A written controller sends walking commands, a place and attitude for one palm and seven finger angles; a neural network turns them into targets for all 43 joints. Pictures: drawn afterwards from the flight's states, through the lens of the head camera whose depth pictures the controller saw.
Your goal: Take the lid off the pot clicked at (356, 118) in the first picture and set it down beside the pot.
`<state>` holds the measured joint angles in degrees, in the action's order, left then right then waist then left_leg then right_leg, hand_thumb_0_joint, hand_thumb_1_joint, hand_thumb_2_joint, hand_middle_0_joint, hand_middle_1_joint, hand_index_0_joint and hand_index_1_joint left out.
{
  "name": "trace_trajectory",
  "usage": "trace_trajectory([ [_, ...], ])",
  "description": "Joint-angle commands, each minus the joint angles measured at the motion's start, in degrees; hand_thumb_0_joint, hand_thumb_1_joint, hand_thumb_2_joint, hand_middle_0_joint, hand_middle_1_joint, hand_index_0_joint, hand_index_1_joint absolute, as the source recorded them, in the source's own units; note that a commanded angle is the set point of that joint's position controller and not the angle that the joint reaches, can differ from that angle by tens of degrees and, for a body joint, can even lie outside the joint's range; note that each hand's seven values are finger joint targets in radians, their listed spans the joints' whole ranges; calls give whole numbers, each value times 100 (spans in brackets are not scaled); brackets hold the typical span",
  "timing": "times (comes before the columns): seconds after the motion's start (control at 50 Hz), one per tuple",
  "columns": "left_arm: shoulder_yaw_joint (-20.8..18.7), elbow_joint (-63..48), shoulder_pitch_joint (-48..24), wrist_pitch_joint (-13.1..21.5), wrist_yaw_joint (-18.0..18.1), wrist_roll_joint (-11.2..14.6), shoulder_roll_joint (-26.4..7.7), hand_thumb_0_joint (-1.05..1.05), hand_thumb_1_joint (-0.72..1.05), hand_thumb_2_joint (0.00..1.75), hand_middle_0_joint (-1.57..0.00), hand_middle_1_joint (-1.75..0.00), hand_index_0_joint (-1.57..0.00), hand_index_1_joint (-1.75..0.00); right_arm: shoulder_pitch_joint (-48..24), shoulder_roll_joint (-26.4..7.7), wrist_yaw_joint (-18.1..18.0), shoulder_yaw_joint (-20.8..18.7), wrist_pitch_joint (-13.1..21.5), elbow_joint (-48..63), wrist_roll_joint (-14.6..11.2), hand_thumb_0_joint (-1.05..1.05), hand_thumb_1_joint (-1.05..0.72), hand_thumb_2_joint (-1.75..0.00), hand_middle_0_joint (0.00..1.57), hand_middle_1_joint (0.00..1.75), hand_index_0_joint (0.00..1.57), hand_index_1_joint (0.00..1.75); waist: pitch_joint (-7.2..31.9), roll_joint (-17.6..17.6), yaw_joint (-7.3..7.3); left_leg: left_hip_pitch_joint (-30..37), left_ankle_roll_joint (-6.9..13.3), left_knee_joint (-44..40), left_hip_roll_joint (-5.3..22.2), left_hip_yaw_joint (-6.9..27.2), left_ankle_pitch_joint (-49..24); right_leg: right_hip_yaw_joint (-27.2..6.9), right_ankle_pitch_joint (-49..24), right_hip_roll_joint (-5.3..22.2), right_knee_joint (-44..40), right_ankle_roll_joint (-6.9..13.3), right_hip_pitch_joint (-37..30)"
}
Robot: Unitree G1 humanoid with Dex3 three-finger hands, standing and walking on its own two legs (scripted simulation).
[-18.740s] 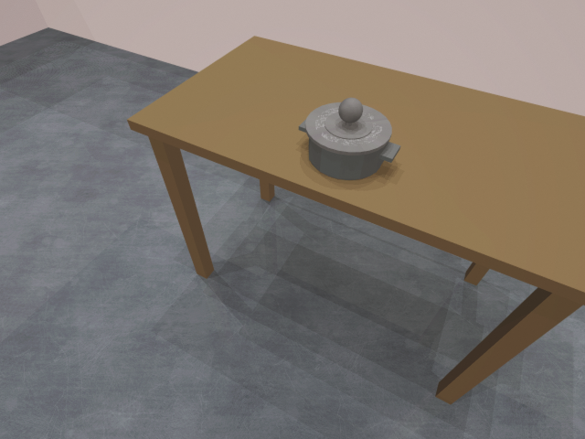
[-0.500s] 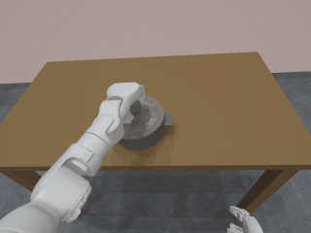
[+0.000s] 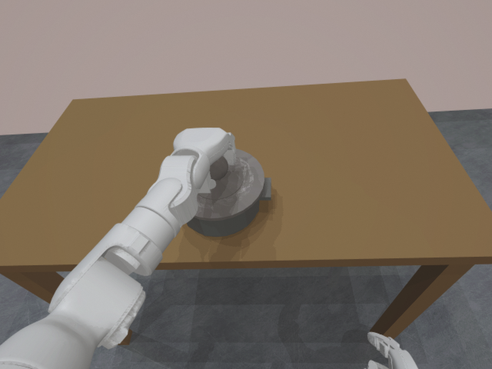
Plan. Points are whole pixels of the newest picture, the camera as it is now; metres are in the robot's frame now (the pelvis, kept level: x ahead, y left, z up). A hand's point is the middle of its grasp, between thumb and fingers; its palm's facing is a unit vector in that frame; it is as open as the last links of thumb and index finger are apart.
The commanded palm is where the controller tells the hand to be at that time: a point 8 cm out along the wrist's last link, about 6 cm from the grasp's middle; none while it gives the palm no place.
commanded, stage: lift the lid straight up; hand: left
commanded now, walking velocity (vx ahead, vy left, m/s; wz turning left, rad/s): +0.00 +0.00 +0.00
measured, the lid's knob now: (215, 166) +0.45 +0.06 +0.08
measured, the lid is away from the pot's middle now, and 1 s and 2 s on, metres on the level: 0.01 0.01 0.02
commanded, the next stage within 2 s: move the lid sideways beside the pot in 1.76 s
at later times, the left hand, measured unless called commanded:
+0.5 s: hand (202, 154) +0.42 +0.07 +0.14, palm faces -0.22 -0.03 -0.97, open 8.2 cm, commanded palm +0.40 +0.08 +0.22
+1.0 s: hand (197, 131) +0.43 +0.07 +0.19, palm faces -0.17 -0.02 -0.99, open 8.2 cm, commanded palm +0.41 +0.08 +0.26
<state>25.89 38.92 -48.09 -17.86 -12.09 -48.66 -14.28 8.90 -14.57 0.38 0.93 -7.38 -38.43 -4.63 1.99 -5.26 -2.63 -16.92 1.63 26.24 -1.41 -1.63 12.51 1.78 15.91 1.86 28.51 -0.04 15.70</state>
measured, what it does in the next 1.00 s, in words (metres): stands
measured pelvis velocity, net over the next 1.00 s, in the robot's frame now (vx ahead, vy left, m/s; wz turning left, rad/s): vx -0.01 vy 0.00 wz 0.00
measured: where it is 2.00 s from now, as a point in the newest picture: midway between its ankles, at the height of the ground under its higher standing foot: outside the picture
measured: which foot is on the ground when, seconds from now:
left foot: down 0.00-1.00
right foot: down 0.00-1.00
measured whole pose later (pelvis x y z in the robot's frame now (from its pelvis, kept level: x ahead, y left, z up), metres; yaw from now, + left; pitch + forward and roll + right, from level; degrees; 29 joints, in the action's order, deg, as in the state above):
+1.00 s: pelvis -0.01 +0.00 +0.00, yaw +0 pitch +1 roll +1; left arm 23.2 38.0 -57.9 -20.0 -18.5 -48.1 -17.0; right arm 7.4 -14.5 0.3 2.7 -5.1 -38.5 -4.6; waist 2.0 -5.7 -1.7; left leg -15.1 1.6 24.5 -1.7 -1.6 10.8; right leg 1.7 15.0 2.1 28.2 0.0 14.5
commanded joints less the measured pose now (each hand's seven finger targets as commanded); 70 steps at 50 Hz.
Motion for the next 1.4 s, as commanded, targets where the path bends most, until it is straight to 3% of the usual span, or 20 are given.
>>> trace_trajectory([
  [0.0,-737,-1419,-3540,28,481,-171,-935,0,55,113,-98,-99,-82,-94,-635,-462,31,-127,324,787,17,0,-90,-90,20,30,20,30,2473,699,14,1269,245,-149,-49,276,-1558,76,-2175,-244,-152,250,-595],
  [0.04,-621,-1488,-3548,-44,470,-45,-634,0,55,113,-98,-99,-82,-94,-617,-446,78,-162,366,797,7,0,-90,-90,20,30,20,30,2410,895,-9,1253,257,-136,-31,293,-1673,109,-2257,-246,-181,250,-553],
  [0.08,-972,-1227,-3510,-177,496,-109,-1117,0,55,113,-98,-99,-82,-94,-677,-524,65,-134,344,716,19,0,-90,-90,20,30,20,30,2322,964,65,1133,250,-188,-48,235,-1406,54,-2142,-238,-203,218,-613],
  [0.14,-771,-1539,-3740,-207,419,-128,-914,0,55,113,-98,-99,-82,-94,-763,-478,69,-127,382,805,21,0,-90,-90,20,30,20,30,2465,911,50,1188,263,-153,-79,232,-1579,39,-2329,-197,-181,229,-691],
  [0.18,-887,-1536,-3583,-254,381,-254,-1139,0,55,113,-98,-99,-82,-94,-828,-476,93,-123,382,815,43,0,-90,-90,20,30,20,30,2687,833,128,1297,267,-85,-88,256,-1818,16,-2546,-206,-109,239,-828],
  [0.3,-1112,-1116,-3276,-407,156,-211,-1383,0,55,113,-98,-99,-82,-94,-960,-495,39,-47,273,838,21,0,-90,-90,20,30,20,30,2179,1208,164,868,274,-189,-123,109,-1447,-37,-2524,-145,-246,160,-933],
  [0.34,-779,-1448,-3581,-343,53,-175,-1015,0,55,113,-98,-99,-82,-94,-1002,-457,45,-59,298,944,3,0,-90,-90,20,30,20,30,2199,1211,81,958,281,-167,-118,138,-1502,-12,-2507,-143,-254,173,-835],
  [0.4,-1002,-1808,-3778,-332,-25,-223,-1414,0,55,113,-98,-99,-82,-94,-1075,-470,47,-68,341,981,13,0,-90,-90,20,30,20,30,2532,888,151,1225,296,-112,-146,172,-1657,-66,-2659,-136,-191,184,-981],
  [0.44,-765,-2153,-3886,-274,-124,-139,-1138,0,55,113,-98,-99,-82,-94,-1124,-415,79,-76,382,1097,-1,0,-90,-90,20,30,20,30,2762,807,108,1329,299,-57,-174,224,-1819,-60,-2754,-134,-158,204,-1041],
  [0.5,-660,-1805,-3850,-357,-192,-164,-1069,0,55,113,-98,-99,-82,-94,-1093,-447,89,-65,344,965,-24,0,-90,-90,20,30,20,30,2312,875,54,1274,271,-100,-145,221,-1604,8,-2479,-179,-210,199,-728],
  [0.56,-889,-1897,-4205,-306,-180,-116,-1368,0,55,113,-98,-99,-82,-94,-1093,-467,54,-33,391,953,-18,0,-90,-90,20,30,20,30,2275,856,80,1221,271,-176,-160,231,-1396,-16,-2284,-165,-250,200,-760],
  [0.6,-797,-1519,-4176,-345,-189,-132,-1271,0,55,113,-98,-99,-82,-94,-1099,-462,18,8,380,879,-23,0,-90,-90,20,30,20,30,2086,892,66,1143,254,-201,-170,238,-1249,-4,-2100,-162,-269,200,-622],
  [0.74,-960,-1675,-4459,-209,-201,-99,-1375,0,55,113,-98,-99,-82,-94,-1041,-457,24,-8,467,936,26,0,-90,-90,20,30,20,30,2548,878,122,1226,246,-238,-143,286,-1319,-18,-2052,-130,-263,219,-842],
  [0.88,-1271,-1241,-4452,-220,-228,-152,-1728,0,55,113,-98,-99,-82,-94,-1019,-510,-20,7,495,887,37,0,-90,-90,20,30,20,30,2317,1096,179,1067,256,-311,-128,240,-1143,-44,-1933,-118,-331,175,-840],
  [0.96,-943,-1472,-4628,-161,-316,-155,-1430,0,55,113,-98,-99,-82,-94,-1061,-478,10,-12,561,987,15,0,-90,-90,20,30,20,30,2385,971,128,1175,260,-293,-124,252,-1264,-28,-1964,-131,-311,190,-786],
  [1.0,-1145,-1324,-4636,-197,-327,-186,-1680,0,55,113,-98,-99,-82,-94,-980,-520,-9,-17,570,916,23,0,-90,-90,20,30,20,30,2396,987,147,1177,266,-293,-133,251,-1244,-31,-1968,-135,-314,185,-800],
  [1.1,-913,-1676,-5023,-142,-379,-138,-1446,0,55,113,-98,-99,-82,-94,-958,-497,17,-47,663,940,-1,0,-90,-90,20,30,20,30,2462,789,95,1400,259,-283,-118,295,-1330,14,-1894,-161,-298,215,-637],
  [1.14,-1070,-1773,-4964,-112,-398,-75,-1559,0,55,113,-98,-99,-82,-94,-921,-519,42,-62,700,969,14,0,-90,-90,20,30,20,30,2623,876,129,1397,266,-241,-120,340,-1549,8,-2083,-148,-285,235,-789],
  [1.3,-1387,-1194,-4953,-188,-366,-199,-1969,0,55,113,-98,-99,-82,-94,-952,-558,2,13,653,869,29,0,-90,-90,20,30,20,30,2278,990,214,1097,234,-363,-102,267,-1278,-7,-1879,-123,-346,219,-774],
  [1.38,-1192,-1260,-5012,-178,-425,-214,-1736,0,55,113,-98,-99,-82,-94,-1014,-542,14,-5,639,945,22,0,-90,-90,20,30,20,30,2312,994,182,1143,232,-327,-85,259,-1311,2,-1860,-117,-350,223,-733],
])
